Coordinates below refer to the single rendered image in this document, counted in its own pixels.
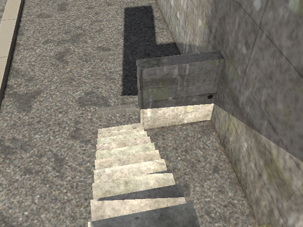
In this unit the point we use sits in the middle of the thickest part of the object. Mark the stairs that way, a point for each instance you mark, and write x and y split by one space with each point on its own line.
132 186

